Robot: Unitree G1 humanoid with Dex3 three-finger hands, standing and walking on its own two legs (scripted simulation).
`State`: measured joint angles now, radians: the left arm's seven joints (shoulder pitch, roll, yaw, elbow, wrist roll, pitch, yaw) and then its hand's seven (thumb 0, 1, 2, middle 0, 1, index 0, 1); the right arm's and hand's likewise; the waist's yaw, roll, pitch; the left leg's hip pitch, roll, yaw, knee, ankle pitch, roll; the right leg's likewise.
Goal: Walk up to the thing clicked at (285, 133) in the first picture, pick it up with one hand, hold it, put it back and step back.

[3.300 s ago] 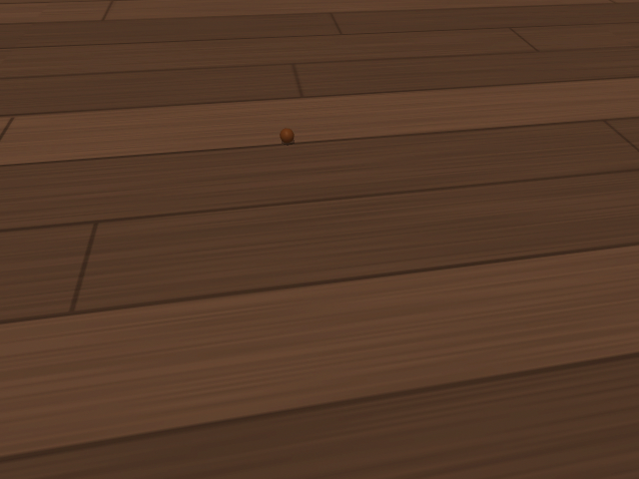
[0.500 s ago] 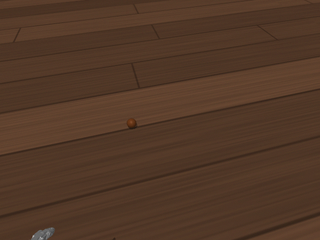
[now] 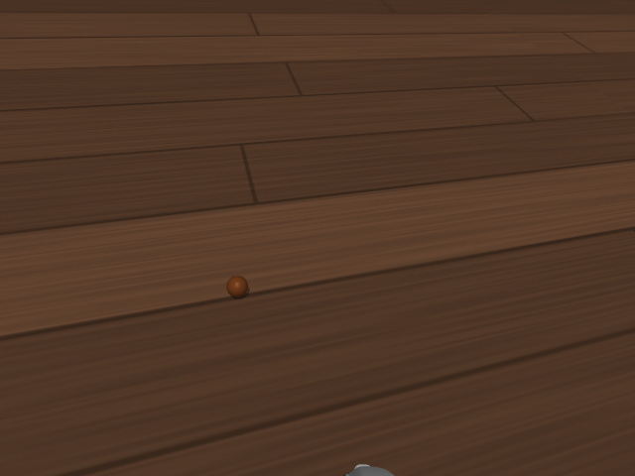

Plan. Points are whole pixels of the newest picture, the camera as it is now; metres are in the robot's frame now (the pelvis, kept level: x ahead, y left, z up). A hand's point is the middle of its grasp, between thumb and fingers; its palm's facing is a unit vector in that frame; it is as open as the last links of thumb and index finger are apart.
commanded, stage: walk up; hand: left
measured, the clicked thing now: (237, 286) +0.89 +0.20 -0.73
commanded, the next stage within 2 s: none
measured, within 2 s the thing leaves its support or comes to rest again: neither
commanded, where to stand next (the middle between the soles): +0.54 -0.04 m, yaw +2 degrees
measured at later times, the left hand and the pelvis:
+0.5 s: hand (148, 411) +0.25 +0.22 -0.12, palm faces +0.00 -0.92 -0.39, open 7.4 cm; pelvis +0.19 -0.05 +0.00, yaw +1 degrees
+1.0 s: hand (175, 312) +0.42 +0.22 -0.14, palm faces -0.04 -0.91 -0.41, open 7.4 cm; pelvis +0.36 -0.07 -0.01, yaw +1 degrees
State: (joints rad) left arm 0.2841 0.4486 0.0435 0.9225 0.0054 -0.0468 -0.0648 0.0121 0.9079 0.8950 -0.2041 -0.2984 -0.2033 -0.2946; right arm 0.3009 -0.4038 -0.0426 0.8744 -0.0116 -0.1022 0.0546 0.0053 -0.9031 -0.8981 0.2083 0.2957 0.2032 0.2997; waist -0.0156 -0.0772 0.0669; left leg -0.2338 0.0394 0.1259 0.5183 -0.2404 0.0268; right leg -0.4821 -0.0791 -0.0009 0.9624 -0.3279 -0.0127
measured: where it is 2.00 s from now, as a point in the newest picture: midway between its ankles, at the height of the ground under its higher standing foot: (306, 393)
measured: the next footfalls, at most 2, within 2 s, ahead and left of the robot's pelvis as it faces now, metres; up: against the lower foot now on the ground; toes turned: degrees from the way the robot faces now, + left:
right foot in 0.20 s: +0.23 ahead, -0.17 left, +0.00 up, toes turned -5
left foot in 0.60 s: +0.38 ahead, +0.09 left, +0.00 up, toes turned +7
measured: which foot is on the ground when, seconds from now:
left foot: down 0.00-0.22, up 0.24-0.58, down 0.60-1.00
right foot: up 0.00-0.18, down 0.20-0.64, up 0.66-0.98, down 1.00-1.00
